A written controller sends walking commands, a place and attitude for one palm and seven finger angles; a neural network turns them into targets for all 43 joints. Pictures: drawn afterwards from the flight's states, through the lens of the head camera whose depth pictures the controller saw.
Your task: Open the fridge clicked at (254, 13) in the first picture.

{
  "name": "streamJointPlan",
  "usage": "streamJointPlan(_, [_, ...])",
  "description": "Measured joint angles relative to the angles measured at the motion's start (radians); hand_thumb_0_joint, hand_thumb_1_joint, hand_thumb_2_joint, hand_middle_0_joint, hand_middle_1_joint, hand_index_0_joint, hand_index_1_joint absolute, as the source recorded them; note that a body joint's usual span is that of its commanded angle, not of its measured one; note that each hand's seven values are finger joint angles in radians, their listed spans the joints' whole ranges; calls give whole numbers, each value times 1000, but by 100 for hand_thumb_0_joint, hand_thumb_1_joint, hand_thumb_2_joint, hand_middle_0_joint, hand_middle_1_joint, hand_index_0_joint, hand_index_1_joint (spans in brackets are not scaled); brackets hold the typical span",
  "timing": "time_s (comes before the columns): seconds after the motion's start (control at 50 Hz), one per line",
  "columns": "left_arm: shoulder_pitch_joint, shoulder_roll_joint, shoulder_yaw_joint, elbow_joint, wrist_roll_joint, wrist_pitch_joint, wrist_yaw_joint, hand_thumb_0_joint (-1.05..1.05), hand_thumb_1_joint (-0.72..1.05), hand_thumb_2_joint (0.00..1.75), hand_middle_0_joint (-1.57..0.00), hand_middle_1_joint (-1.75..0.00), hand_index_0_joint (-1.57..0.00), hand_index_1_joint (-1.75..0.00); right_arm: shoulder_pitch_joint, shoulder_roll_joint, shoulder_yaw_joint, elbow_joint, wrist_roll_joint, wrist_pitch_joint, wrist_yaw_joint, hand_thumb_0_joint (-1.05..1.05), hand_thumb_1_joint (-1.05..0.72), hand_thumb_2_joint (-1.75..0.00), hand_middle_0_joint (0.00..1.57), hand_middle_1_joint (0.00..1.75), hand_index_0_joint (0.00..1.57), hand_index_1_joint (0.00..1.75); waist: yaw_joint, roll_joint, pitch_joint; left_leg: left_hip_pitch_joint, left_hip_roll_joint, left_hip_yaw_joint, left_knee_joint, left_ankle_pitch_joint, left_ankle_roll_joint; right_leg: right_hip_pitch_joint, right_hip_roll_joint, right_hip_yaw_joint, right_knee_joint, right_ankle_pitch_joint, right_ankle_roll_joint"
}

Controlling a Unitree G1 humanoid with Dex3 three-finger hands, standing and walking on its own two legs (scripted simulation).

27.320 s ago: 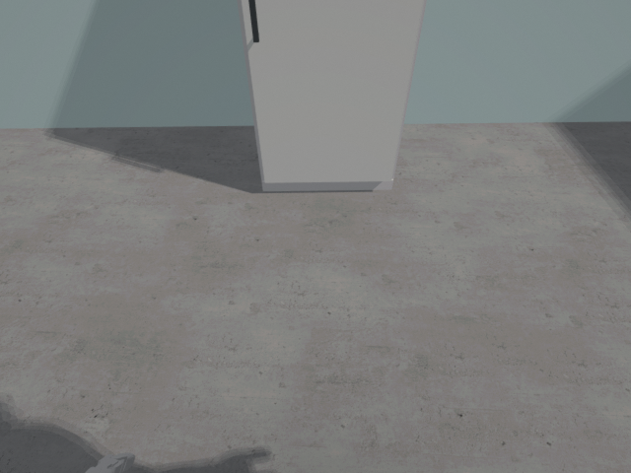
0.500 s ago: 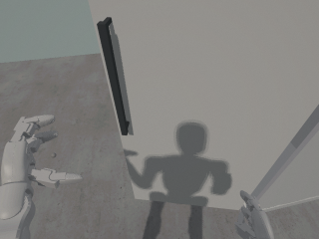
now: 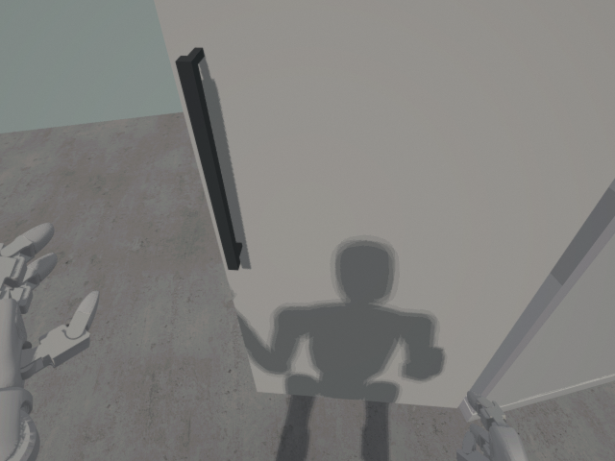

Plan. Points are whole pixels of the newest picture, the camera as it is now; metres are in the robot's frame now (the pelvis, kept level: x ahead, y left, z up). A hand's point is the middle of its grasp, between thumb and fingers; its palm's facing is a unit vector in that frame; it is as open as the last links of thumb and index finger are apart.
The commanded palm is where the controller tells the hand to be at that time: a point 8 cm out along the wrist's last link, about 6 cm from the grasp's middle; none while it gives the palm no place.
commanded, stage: draw the hand back to the body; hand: left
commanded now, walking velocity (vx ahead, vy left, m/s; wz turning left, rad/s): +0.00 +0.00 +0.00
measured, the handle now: (219, 178) +0.45 +0.19 +0.15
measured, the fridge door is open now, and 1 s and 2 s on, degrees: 72 72 72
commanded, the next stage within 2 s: step back with the hand held close in 0.44 s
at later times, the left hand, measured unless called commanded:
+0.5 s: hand (62, 331) +0.18 +0.27 +0.16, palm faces +0.52 -0.77 -0.36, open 7.4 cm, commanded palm +0.13 +0.30 +0.17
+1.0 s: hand (23, 362) +0.15 +0.29 +0.16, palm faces +0.44 -0.76 -0.48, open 7.4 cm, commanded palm +0.09 +0.32 +0.17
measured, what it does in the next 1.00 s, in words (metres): shifts its weight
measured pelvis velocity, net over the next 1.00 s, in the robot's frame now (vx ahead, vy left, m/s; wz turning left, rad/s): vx -0.05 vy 0.02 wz -0.01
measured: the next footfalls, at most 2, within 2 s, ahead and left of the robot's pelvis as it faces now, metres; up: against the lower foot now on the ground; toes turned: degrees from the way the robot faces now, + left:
left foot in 1.94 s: -0.26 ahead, +0.12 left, +0.00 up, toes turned +10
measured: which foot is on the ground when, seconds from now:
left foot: down 0.00-1.00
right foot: down 0.00-1.00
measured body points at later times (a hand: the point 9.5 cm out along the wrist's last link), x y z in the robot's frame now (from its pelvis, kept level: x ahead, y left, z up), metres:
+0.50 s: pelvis +0.00 +0.00 +0.00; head -0.03 -0.02 +0.45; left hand +0.15 +0.31 +0.18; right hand +0.19 -0.22 -0.08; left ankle -0.02 +0.14 -0.74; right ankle +0.02 -0.13 -0.74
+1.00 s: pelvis -0.05 +0.02 -0.01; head -0.04 +0.02 +0.44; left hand +0.12 +0.33 +0.18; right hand +0.12 -0.22 -0.09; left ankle -0.02 +0.14 -0.74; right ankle +0.02 -0.13 -0.74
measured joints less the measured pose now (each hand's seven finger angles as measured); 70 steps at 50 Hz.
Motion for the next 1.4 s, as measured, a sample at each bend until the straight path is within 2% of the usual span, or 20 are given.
streamJointPlan(0.14, [41, -1, 12, -37, 1, -10, 3, 1, 72, 82, -22, -41, -22, -40, -4, -6, -8, -4, 0, -4, -2, 1, -90, -90, 21, 30, 20, 30, 13, 5, 4, -1, 1, -5, 2, 0, -1, 3, 1, -5, -2, 0, -1])
streamJointPlan(0.24, [24, -8, 9, -25, 2, -13, 7, 1, 82, 87, -21, -35, -21, -34, -14, -2, -5, -1, -1, -5, -6, 1, -90, -90, 21, 30, 20, 30, 20, 6, 10, -3, 1, -10, 3, 2, -1, 3, 0, -10, -2, 1, -2])
streamJointPlan(0.6, [7, -4, 10, -31, 0, -9, 1, 2, 89, 90, -21, -31, -21, -30, -8, 10, 6, -10, 2, 7, -2, 1, -90, -90, 21, 30, 20, 30, 14, 5, 12, -3, 0, -7, 5, 3, 1, 7, 0, -7, -8, 7, 1])
streamJointPlan(0.7, [1, 6, 45, -49, 14, -58, 0, 2, 89, 90, -21, -30, -21, -30, -32, -2, 16, -50, 6, 58, 18, 1, -90, -90, 21, 30, 20, 30, -21, 1, 1, -114, 2, -9, 69, -7, 7, -85, 1, -7, 14, 21, 6])
streamJointPlan(0.84, [108, 46, 27, -108, 16, -56, -6, 2, 89, 90, -21, -30, -21, -30, -31, -4, 0, -111, 13, 125, 8, 1, -90, -90, 21, 30, 20, 30, -63, -23, 3, -199, -24, 21, 111, -1, 27, -188, -23, 28, 71, 29, 27])
streamJointPlan(0.9, [135, 75, 45, -135, 14, -57, 1, 2, 89, 90, -21, -30, -21, -30, -16, 3, -2, -122, 17, 144, 0, 1, -90, -90, 21, 30, 20, 30, -63, -38, 1, -223, -29, 25, 132, 0, 32, -213, -28, 34, 92, 31, 31])
streamJointPlan(0.98, [128, 93, 77, -152, 14, -73, 19, 2, 89, 90, -22, -30, -21, -30, 4, 9, 4, -124, 19, 145, -7, 1, -90, -90, 21, 30, 20, 30, -52, -50, -6, -255, -31, 24, 164, 4, 36, -241, -31, 35, 118, 38, 32])
streamJointPlan(1.06, [98, 72, 87, -138, 23, -96, 34, 2, 89, 90, -21, -30, -21, -30, 16, 9, 13, -120, 20, 128, -9, 1, -90, -90, 21, 30, 20, 30, -41, -47, -17, -291, -30, 19, 201, 7, 36, -271, -30, 32, 145, 45, 30])
streamJointPlan(1.16, [65, 27, 66, -106, 40, -116, 45, 2, 89, 90, -21, -30, -21, -30, 25, 5, 17, -109, 19, 105, -7, 1, -90, -90, 21, 30, 20, 30, -37, -37, -30, -340, -26, 11, 244, -10, 44, -303, -27, 25, 157, 63, 23])
streamJointPlan(1.24, [48, 20, 53, -102, 50, -129, 51, 2, 89, 90, -21, -30, -21, -30, 29, 2, 19, -102, 14, 92, -9, 1, -90, -90, 21, 30, 20, 30, -45, -43, -25, -368, -27, 7, 251, -18, 48, -323, -26, 21, 153, 62, 14])
streamJointPlan(1.34, [51, 56, 74, -133, 52, -154, 57, 2, 89, 90, -21, -30, -21, -30, 37, 3, 17, -106, 13, 74, -9, 1, -90, -90, 21, 30, 20, 30, -65, -54, -6, -391, -26, -2, 250, 37, 46, -340, -21, 22, 159, 72, 10])
streamJointPlan(1.4, [61, 75, 93, -141, 58, -172, 57, 2, 89, 90, -21, -30, -21, -30, 48, 4, 13, -107, 15, 65, -8, 1, -90, -90, 21, 30, 20, 30, -75, -54, -3, -407, -23, -5, 274, 18, 49, -346, -12, 28, 172, 67, 10])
